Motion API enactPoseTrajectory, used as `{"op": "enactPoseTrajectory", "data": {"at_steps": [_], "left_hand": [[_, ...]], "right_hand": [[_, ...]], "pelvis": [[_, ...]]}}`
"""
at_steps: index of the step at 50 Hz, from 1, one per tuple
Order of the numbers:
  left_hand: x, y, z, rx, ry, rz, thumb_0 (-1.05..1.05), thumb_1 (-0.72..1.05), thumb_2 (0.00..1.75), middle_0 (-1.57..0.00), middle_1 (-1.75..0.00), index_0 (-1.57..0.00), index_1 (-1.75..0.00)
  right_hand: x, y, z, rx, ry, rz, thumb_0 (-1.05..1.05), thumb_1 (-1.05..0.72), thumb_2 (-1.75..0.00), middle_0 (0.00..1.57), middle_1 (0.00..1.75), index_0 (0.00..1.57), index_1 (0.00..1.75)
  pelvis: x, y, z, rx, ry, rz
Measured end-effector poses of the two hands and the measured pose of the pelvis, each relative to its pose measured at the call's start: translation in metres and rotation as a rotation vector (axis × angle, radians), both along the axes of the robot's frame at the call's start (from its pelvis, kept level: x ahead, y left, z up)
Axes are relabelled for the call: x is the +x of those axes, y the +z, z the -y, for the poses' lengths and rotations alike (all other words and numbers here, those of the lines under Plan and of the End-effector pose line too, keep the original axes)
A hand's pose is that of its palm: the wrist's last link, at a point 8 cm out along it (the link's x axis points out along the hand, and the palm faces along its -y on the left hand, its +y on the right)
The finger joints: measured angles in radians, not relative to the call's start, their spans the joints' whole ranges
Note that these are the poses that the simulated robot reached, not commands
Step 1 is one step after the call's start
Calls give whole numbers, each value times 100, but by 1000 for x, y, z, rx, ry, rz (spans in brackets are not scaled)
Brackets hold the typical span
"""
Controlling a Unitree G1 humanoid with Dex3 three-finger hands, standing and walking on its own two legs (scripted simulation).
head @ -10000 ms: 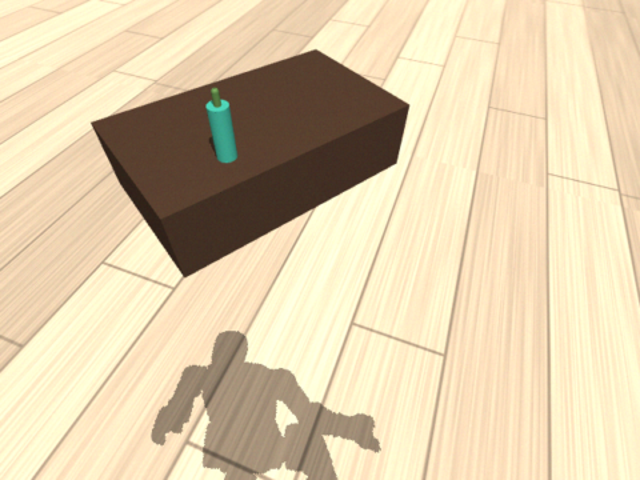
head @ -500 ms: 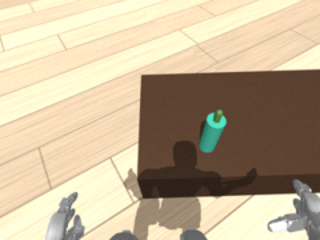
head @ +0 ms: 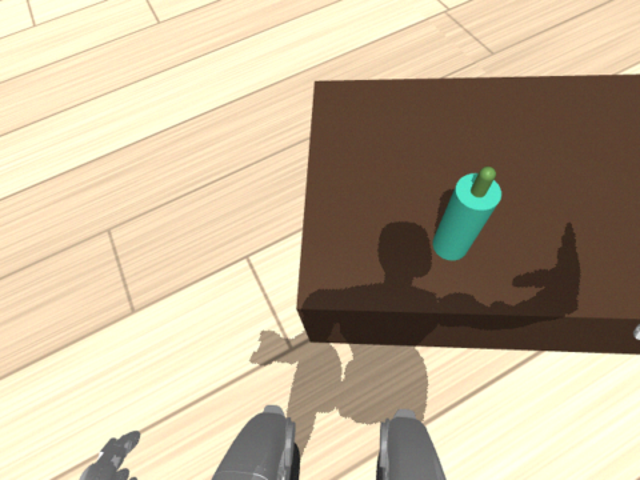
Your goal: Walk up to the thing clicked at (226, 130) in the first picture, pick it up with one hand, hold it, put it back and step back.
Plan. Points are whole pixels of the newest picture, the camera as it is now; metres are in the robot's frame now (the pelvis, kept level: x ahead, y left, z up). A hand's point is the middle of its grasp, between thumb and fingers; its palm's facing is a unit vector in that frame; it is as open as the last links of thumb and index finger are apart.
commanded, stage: go down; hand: right
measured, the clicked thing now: (466, 213) +0.58 -0.22 -0.22
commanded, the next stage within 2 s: approach in 0.68 s
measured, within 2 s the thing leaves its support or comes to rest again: neither
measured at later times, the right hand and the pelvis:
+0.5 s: hand out of the picture +0.42 -0.40 +0.01, palm faces +0.23 +0.97 -0.07, open 17.2 cm; pelvis +0.00 -0.02 -0.01, yaw +2 degrees
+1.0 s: hand out of the picture +0.46 -0.40 +0.01, palm faces +0.24 +0.97 -0.03, open 17.7 cm; pelvis -0.01 -0.02 -0.04, yaw +3 degrees
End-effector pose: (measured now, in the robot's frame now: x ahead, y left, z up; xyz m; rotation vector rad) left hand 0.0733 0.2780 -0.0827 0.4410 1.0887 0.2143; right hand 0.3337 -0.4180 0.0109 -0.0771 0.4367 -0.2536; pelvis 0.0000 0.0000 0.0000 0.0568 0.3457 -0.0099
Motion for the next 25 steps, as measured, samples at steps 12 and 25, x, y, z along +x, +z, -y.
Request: {"op": "enactPoseTrajectory", "data": {"at_steps": [12, 25], "left_hand": [[-7, -2, 8, 0, -31, -55, 1, 92, 90, -20, -31, -20, -30], [-22, -7, 19, -14, -28, -136, 1, 92, 90, -19, -31, -20, -30]], "right_hand": [[35, 12, 19, 8, 8, 105, -1, 46, -2, 8, 3, 6, 4], [58, 12, 31, 11, 18, 191, -1, 45, -1, 8, 3, 6, 3]], "pelvis": [[-4, -7, 5, 21, 4, -45], [-4, -14, 15, 42, 9, -75]]}}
